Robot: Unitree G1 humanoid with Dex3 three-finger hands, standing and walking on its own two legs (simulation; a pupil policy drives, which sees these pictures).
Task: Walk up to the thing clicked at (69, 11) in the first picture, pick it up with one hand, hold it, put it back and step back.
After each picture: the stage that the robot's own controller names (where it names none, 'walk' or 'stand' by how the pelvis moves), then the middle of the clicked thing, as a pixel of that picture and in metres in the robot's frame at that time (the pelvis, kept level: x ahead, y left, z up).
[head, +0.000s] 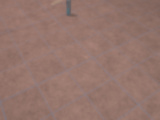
stand; (68, 7) +2.20 +0.18 -0.65
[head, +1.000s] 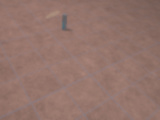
walk; (64, 22) +2.09 +0.14 -0.64
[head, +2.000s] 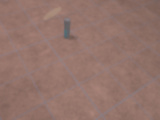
walk; (66, 28) +1.46 +0.11 -0.64
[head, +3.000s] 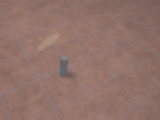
walk; (63, 66) +0.96 +0.11 -0.65
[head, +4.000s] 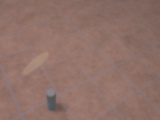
walk; (51, 100) +0.62 +0.17 -0.64
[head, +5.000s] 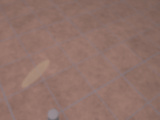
stand; out of the picture +0.43 +0.14 -0.65
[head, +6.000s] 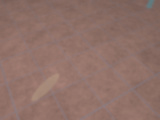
stand; out of the picture +0.40 +0.15 -0.66
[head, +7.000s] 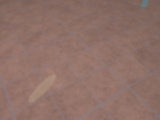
stand; out of the picture +0.41 +0.17 -0.66
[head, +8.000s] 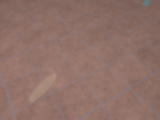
stand; out of the picture +0.39 +0.16 -0.66
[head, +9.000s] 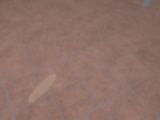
stand; out of the picture +0.39 +0.17 -0.66
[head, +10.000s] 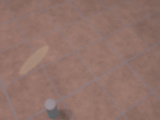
go down; (51, 109) +0.42 +0.16 -0.59
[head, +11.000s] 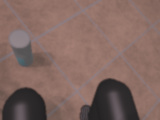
go down; (23, 51) +0.49 +0.18 -0.24
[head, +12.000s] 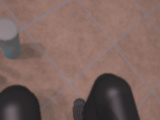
close in; (9, 42) +0.49 +0.18 -0.23
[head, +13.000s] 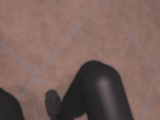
close; out of the picture +0.48 +0.23 -0.18
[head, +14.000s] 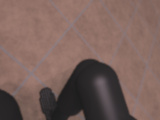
lift; out of the picture +0.45 +0.22 -0.18
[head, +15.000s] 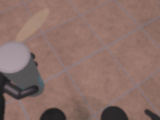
lift; (26, 75) +0.35 +0.17 +0.02
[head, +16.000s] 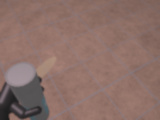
hold; (32, 97) +0.29 +0.16 +0.03
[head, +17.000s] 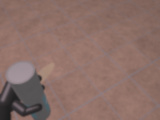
hold; (33, 95) +0.30 +0.16 +0.04
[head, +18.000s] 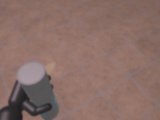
crouch; (42, 95) +0.31 +0.13 +0.04
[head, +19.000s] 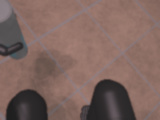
crouch; (9, 35) +0.48 +0.16 -0.05
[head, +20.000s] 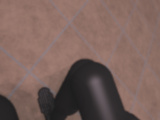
lower; out of the picture +0.47 +0.24 -0.18
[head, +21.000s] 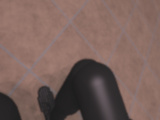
lower; out of the picture +0.47 +0.24 -0.19
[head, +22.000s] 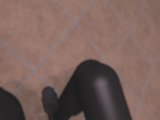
lower; out of the picture +0.46 +0.23 -0.18
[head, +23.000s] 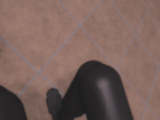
lower; out of the picture +0.45 +0.22 -0.17
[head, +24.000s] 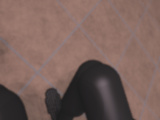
loosen; out of the picture +0.45 +0.21 -0.18
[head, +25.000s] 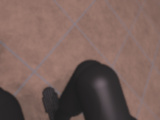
withdraw; out of the picture +0.45 +0.21 -0.18
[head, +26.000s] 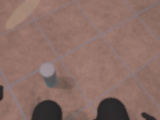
walk; (49, 76) +0.45 +0.14 -0.38
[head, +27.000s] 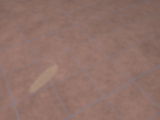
stand; out of the picture +0.38 +0.12 -0.60
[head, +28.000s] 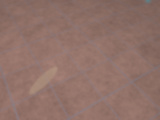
stand; out of the picture +0.39 +0.13 -0.60
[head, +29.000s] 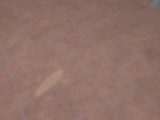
stand; out of the picture +0.39 +0.11 -0.64
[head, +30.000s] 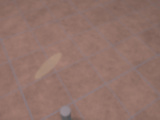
walk; (66, 116) +0.43 +0.10 -0.64
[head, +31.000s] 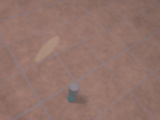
walk; (72, 93) +0.56 +0.01 -0.64
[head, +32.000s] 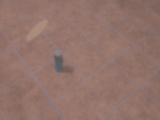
walk; (58, 61) +0.84 +0.20 -0.62
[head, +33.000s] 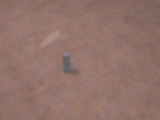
stand; (66, 62) +1.04 +0.15 -0.64
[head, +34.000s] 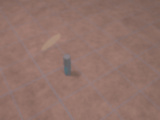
stand; (67, 65) +1.05 +0.14 -0.66
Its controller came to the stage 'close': yes
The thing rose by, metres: 0.69
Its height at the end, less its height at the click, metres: +0.00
